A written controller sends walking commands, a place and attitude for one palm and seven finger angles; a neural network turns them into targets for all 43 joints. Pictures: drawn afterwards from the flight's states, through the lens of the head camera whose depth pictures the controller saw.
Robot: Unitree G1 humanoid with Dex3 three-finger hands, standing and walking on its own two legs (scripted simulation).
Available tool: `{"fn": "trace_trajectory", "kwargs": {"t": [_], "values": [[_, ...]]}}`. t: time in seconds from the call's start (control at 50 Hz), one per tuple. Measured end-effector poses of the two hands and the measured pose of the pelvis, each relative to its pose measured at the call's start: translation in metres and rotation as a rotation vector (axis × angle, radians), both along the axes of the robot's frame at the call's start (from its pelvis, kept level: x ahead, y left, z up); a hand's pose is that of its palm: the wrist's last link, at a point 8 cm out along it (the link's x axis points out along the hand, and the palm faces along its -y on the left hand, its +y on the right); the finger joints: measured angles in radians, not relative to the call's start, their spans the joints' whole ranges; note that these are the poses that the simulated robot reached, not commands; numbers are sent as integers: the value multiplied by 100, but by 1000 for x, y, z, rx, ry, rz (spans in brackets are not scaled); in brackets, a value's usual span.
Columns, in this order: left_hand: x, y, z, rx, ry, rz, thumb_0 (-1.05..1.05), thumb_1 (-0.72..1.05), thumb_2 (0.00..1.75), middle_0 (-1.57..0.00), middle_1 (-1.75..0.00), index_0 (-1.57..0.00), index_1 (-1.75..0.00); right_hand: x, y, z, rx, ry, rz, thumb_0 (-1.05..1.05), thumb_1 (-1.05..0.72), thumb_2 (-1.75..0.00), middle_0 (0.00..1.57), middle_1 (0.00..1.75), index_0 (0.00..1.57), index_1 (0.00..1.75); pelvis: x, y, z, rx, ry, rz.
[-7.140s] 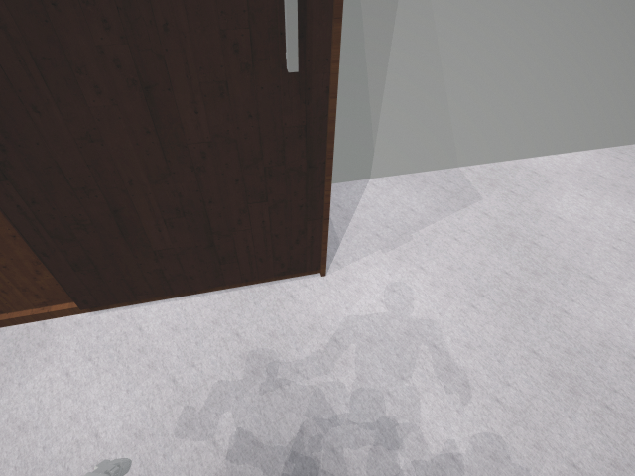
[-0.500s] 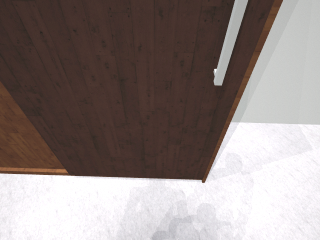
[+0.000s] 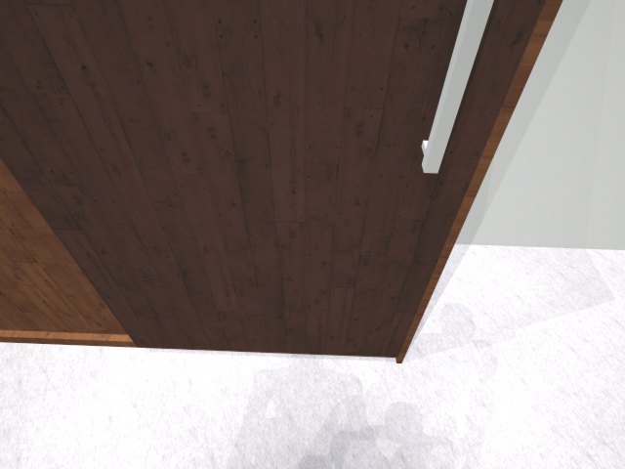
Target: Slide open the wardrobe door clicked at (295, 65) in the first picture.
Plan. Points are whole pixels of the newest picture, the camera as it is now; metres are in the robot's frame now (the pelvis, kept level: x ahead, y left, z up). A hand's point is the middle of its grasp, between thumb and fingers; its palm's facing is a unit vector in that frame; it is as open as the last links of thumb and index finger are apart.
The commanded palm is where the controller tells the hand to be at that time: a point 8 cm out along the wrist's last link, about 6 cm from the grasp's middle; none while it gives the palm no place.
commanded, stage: shuffle to correct the standing spot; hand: right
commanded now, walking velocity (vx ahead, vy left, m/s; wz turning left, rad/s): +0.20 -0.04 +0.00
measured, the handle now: (453, 68) +0.57 -0.16 +0.25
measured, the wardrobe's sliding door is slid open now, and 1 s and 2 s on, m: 0.00 0.00 0.00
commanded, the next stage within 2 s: come to a stop and stand still in 0.24 s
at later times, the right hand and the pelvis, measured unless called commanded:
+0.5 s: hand out of the picture +0.11 -0.18 -0.18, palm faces +0.07 +0.97 -0.22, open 7.3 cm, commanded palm none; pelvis +0.09 +0.00 -0.01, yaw -2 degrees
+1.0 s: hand out of the picture +0.11 -0.18 -0.17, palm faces +0.03 +0.98 -0.18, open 7.3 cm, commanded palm none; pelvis +0.11 -0.01 +0.00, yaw +0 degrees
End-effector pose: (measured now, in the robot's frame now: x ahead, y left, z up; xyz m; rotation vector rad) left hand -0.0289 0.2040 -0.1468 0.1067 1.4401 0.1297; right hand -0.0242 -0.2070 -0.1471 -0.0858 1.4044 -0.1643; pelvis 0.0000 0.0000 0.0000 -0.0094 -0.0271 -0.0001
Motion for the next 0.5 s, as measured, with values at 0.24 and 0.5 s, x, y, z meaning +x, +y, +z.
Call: {"fn": "trace_trajectory", "kwargs": {"t": [0.24,0.5], "values": [[13,-8,0,27,48,16,0,91,90,-20,-30,-19,-30,9,-7,-13,34,60,-45,0,-91,-90,20,30,20,30,40,-12,-10,4,17,-2],[49,-15,-13,-41,139,41,0,91,90,-20,-30,-20,-30,128,-19,-1,-73,-88,7,2,-94,-90,20,30,20,30,95,2,-12,-3,4,-29]]}}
